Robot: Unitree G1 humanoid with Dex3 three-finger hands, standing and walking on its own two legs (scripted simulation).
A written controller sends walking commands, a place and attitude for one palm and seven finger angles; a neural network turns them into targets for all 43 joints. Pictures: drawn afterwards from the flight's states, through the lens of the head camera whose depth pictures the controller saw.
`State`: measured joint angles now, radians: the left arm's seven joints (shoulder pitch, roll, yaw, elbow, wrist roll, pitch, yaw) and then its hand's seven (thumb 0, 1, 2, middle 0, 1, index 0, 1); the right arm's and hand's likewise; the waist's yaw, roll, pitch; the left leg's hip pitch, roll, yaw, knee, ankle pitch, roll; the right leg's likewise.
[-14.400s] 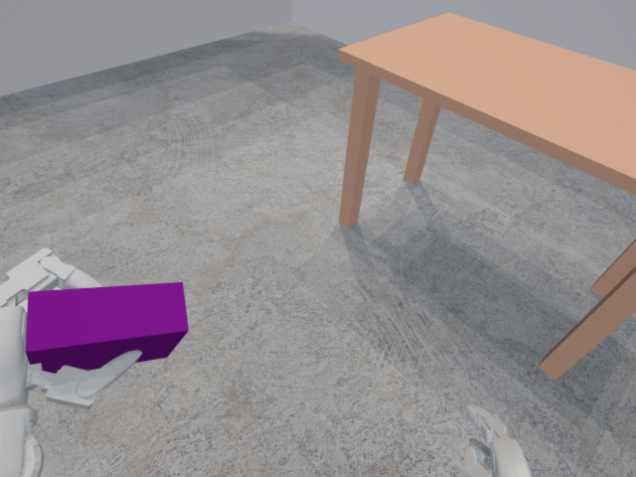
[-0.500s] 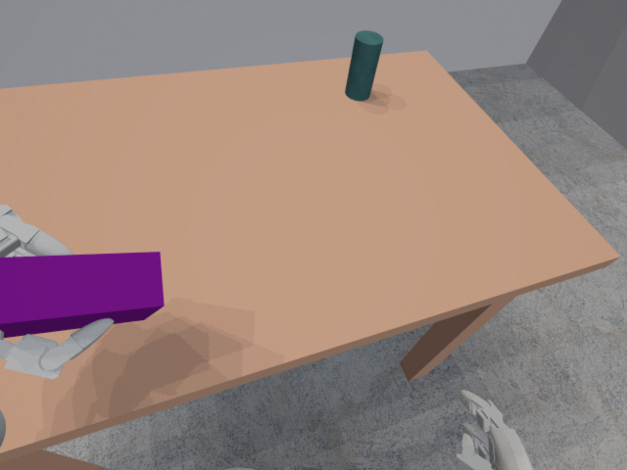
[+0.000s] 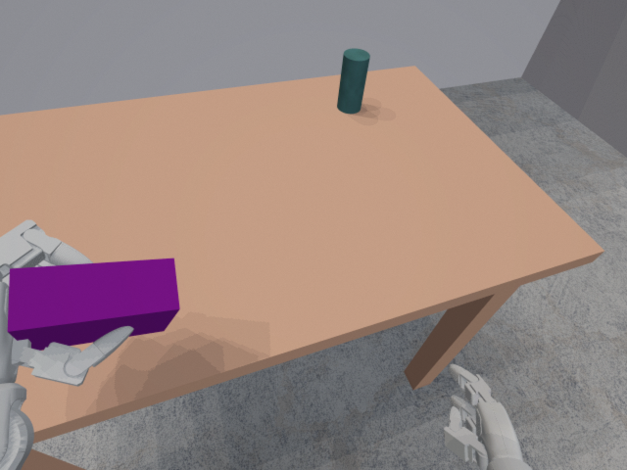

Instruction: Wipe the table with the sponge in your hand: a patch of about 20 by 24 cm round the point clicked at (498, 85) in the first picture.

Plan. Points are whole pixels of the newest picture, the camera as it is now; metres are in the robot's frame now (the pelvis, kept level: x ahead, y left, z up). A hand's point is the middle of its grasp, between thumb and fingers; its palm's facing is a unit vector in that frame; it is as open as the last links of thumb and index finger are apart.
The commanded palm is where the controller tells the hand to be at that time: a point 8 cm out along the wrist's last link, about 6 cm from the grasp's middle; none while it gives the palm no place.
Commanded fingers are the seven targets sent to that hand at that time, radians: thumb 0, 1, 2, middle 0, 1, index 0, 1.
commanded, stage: look again from close up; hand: left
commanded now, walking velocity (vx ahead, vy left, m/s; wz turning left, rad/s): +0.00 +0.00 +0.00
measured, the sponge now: (124, 303) +0.24 +0.21 +0.14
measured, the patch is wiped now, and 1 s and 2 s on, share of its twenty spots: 0.00 0.00 0.00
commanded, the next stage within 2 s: come to a stop and stand still in 0.08 s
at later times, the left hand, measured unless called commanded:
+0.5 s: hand (108, 299) +0.23 +0.22 +0.15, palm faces +0.34 -0.87 -0.37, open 9.3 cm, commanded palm +0.17 +0.26 +0.17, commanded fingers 0.00 0.10 1.30 -1.20 -1.60 -1.20 -1.60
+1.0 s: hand (79, 255) +0.27 +0.27 +0.16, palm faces +0.37 -0.86 -0.36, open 9.3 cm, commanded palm +0.21 +0.29 +0.17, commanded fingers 0.00 0.10 1.30 -1.20 -1.60 -1.20 -1.60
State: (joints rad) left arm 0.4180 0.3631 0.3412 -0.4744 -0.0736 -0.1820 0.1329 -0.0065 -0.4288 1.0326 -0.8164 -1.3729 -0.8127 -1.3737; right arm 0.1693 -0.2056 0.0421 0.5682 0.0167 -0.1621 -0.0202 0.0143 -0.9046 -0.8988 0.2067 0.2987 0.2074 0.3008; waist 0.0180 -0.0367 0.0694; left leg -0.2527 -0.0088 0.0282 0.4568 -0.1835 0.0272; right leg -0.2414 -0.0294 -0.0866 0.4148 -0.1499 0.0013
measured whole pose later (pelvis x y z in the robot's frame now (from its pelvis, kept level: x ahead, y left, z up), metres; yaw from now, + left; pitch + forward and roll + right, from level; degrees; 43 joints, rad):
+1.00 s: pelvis +0.03 +0.02 +0.00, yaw -3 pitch -1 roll -1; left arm 0.36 0.37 0.38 -0.47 -0.02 -0.22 0.11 -0.01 -0.42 1.03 -0.81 -1.39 -0.80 -1.39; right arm 0.20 -0.17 0.03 0.59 0.01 -0.19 -0.02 0.02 -0.91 -0.90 0.21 0.30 0.21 0.30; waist 0.03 -0.06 0.11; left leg -0.21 -0.01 0.08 0.49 -0.26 0.05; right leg -0.21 -0.03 -0.03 0.44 -0.20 0.03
